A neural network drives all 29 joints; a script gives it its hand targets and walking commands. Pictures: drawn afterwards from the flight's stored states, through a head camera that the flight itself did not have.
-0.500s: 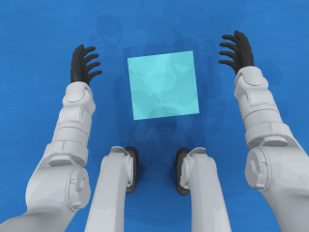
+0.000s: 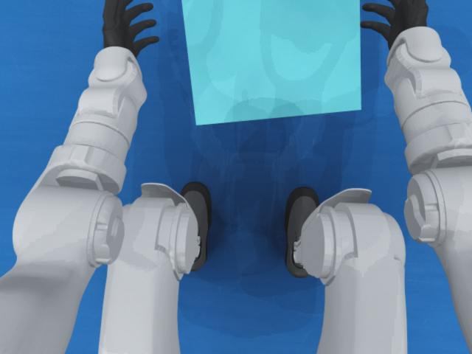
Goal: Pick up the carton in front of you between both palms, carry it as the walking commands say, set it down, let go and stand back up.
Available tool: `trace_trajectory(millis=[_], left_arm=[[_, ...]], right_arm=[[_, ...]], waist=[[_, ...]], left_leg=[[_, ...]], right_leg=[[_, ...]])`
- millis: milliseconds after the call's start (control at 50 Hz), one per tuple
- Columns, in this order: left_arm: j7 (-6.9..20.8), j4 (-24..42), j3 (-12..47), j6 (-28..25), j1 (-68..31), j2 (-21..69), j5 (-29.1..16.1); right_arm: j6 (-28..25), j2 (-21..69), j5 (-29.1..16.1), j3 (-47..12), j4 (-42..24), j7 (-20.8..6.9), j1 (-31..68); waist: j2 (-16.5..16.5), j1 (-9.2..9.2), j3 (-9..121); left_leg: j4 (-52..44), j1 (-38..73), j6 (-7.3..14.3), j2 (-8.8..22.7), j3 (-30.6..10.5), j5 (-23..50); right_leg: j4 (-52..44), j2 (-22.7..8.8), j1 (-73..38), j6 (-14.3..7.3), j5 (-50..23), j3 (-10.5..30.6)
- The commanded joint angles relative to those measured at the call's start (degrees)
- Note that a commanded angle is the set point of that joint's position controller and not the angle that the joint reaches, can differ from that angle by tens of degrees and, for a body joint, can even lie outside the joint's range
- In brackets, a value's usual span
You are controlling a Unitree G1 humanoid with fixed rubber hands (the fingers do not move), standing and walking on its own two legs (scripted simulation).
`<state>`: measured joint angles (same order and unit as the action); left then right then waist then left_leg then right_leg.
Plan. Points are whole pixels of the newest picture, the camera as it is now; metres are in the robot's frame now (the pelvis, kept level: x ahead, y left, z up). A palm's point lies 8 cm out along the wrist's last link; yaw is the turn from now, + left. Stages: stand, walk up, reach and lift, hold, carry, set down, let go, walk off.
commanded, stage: reach and lift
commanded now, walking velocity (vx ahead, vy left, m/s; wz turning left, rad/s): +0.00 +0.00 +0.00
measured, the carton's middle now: (266, 56) +0.51 -0.04 -0.26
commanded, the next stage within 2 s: none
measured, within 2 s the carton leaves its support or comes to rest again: leaves its support in 0.88 s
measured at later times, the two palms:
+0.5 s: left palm (132, 46) +0.51 +0.15 -0.18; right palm (382, 27) +0.53 -0.19 -0.19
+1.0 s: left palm (144, 29) +0.53 +0.12 -0.15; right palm (382, 21) +0.53 -0.18 -0.16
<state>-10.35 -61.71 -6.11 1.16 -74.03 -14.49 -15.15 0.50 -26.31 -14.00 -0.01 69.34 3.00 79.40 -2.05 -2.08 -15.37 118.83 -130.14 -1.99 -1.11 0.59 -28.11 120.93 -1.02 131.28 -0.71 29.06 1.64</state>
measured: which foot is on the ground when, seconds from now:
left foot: down 0.00-1.00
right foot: down 0.00-1.00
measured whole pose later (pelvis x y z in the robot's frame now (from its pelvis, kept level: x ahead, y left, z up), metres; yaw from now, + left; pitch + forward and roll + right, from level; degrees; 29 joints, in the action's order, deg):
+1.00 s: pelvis +0.00 +0.00 -0.02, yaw -1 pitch +37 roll +2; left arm -13.2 -57.6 -11.2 3.6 -72.3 -9.4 -14.4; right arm 5.4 -18.6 -12.0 -4.0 64.3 7.6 78.3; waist -3.9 -1.4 -12.3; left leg 123.7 -130.7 -3.9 -3.7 -1.3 -29.9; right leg 125.0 0.2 132.0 -0.3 29.8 1.5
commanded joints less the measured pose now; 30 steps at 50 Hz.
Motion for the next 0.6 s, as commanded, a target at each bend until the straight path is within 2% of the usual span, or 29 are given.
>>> trace_trajectory(millis=[0,20,140,180,340,440,520,580], left_arm=[[0.46,1.11,2.04,-2.18,-10.07,-1.56,-3.58],[0.65,0.3,2.75,-2.32,-10.19,-1.41,-4.38],[0.17,1.43,3.78,-3.62,-9.23,-1.94,-7.14],[-0.08,2.35,4.22,-3.7,-8.21,-1.62,-7.41],[0.3,1.16,1.62,-4.09,-6.89,-1.15,-3.31],[0.27,1.52,2.54,-4.28,-8.64,0.78,-2.47],[0.46,1.14,4.92,-4.6,-12.54,7.26,-3.0],[-0.2,-1.25,2.66,-5.05,-12.33,8.23,-0.55]], right_arm=[[-2.24,-6.75,-0.5,-0.94,-3.99,0.45,15.79],[-2.43,-6.93,-0.44,-1.07,-4.38,0.59,15.92],[-2.77,-6.47,-0.96,-3.17,-9.8,1.29,16.69],[-2.53,-5.97,-0.83,-3.11,-10.77,1.59,15.38],[-2.37,-2.28,0.56,-1.63,-5.26,0.82,11.72],[-2.83,-0.23,0.16,-2.85,-3.78,0.75,13.3],[-3.66,5.48,-0.48,-5.83,-3.34,0.54,17.0],[-4.11,7.96,0.09,-6.44,-1.53,0.91,17.65]], waist=[[6.62,2.9,63.51],[6.79,3.45,63.99],[8.68,2.35,71.12],[8.96,2.85,72.67],[6.05,1.71,59.96],[5.48,1.74,58.38],[5.14,2.52,58.76],[5.78,1.48,58.86]], left_leg=[[-6.03,30.65,-1.37,-0.83,1.49,8.85],[-5.49,30.19,-1.49,-0.9,1.56,9.38],[-3.58,30.11,-1.67,-1.68,2.82,13.93],[-3.53,29.88,-1.62,-2.04,3.1,14.56],[-4.45,24.05,-1.65,-2.43,2.48,11.63],[-5.27,25.11,-1.7,-2.67,2.01,10.72],[-5.66,27.43,-1.72,-3.68,1.83,10.91],[-5.81,29.07,-1.62,-4.25,2.01,10.99]], right_leg=[[-9.49,-0.29,-35.02,0.29,-9.14,0.48],[-8.93,-0.36,-36.06,0.27,-10.34,0.51],[-6.37,0.13,-44.18,0.64,-16.33,0.49],[-6.26,0.44,-46.2,0.72,-17.7,0.29],[-7.32,0.89,-35.99,0.4,-14.34,1.37],[-8.23,1.01,-33.19,0.21,-12.17,1.22],[-9.04,1.57,-32.85,-0.15,-11.11,0.78],[-9.58,1.94,-32.8,0.25,-10.22,0.7]])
